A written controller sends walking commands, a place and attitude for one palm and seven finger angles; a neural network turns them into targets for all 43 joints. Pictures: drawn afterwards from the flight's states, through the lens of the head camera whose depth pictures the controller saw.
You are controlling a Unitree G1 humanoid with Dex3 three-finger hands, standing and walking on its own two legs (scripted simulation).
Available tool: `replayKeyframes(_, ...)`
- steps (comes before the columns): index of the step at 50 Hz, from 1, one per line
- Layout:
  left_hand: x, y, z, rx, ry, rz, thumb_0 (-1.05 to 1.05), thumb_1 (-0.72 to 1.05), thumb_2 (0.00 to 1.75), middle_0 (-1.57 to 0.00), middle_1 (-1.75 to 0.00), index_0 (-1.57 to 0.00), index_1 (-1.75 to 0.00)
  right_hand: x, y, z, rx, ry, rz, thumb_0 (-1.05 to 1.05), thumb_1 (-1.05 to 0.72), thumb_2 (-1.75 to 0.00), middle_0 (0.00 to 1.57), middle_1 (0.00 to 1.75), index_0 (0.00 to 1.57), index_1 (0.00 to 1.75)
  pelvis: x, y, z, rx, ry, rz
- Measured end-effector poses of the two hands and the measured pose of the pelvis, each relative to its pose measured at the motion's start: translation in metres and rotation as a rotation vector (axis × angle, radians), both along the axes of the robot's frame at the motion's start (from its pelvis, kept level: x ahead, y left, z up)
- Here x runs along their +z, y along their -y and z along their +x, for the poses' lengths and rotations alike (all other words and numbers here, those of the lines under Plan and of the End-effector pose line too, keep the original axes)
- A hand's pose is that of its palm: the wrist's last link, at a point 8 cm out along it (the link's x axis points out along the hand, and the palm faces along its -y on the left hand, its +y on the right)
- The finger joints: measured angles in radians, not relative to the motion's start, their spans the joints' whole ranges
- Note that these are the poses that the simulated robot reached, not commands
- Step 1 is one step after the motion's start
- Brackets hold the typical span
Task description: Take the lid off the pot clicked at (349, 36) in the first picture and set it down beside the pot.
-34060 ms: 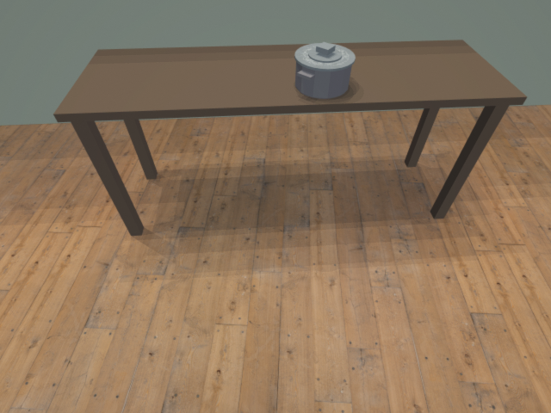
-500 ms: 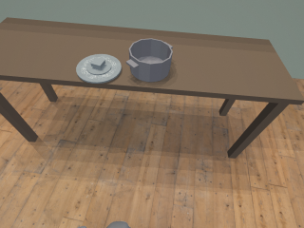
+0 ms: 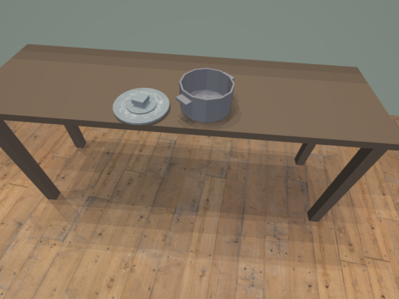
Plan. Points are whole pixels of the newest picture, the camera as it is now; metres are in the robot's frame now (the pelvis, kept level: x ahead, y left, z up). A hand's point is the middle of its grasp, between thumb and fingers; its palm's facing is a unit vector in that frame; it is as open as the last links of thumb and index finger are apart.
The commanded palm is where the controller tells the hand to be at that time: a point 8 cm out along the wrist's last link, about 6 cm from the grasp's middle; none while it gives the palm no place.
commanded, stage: stop stepping back and stand still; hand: left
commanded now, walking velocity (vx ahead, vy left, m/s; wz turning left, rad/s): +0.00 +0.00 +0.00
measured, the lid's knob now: (140, 99) +0.74 +0.24 -0.06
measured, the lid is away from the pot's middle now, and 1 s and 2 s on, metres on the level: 0.23 0.23 0.23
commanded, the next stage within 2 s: let the arm hang, fingers relaxed in 0.42 s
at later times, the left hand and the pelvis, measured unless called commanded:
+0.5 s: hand out of the picture +0.00 +0.17 -0.18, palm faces +0.02 -0.98 -0.18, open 7.3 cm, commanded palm none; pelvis +0.00 +0.01 +0.00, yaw +0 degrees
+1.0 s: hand out of the picture +0.00 +0.17 -0.18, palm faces +0.02 -0.98 -0.17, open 7.3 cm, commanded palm none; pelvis +0.01 +0.01 +0.00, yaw -1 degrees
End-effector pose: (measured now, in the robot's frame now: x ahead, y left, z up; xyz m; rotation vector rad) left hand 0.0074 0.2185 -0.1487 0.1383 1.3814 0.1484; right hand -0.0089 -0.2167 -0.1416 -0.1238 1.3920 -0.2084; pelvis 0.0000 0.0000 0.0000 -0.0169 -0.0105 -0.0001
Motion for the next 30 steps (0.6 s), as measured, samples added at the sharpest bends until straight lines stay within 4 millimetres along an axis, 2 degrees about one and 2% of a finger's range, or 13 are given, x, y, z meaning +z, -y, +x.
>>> replayKeyframes(9, -0.001, -0.006, 0.003, -0.002, 0.001, 0.0, 0.01, 0.93, 0.9, -0.2, -0.3, -0.2, -0.3, 0.0, -0.011, -0.009, -0.011, -0.025, 0.011, 0.01, -0.92, -0.9, 0.2, 0.3, 0.2, 0.3, 0.0, -0.005, 0.001, -0.004, 0.006, 0.002)
replayKeyframes(20, 0.0, -0.007, -0.005, 0.001, -0.035, -0.004, 0.01, 0.92, 0.9, -0.2, -0.3, -0.2, -0.3, -0.003, -0.024, -0.017, -0.02, -0.053, 0.034, 0.0, -0.91, -0.9, 0.2, 0.3, 0.2, 0.3, 0.001, -0.01, 0.002, -0.006, 0.005, 0.005)
replayKeyframes(30, -0.001, -0.003, -0.011, 0.009, -0.061, -0.013, 0.01, 0.92, 0.9, -0.2, -0.3, -0.2, -0.3, -0.003, -0.026, -0.016, -0.026, -0.06, 0.036, 0.0, -0.91, -0.9, 0.2, 0.3, 0.2, 0.3, 0.001, -0.011, 0.004, -0.008, 0.002, 0.007)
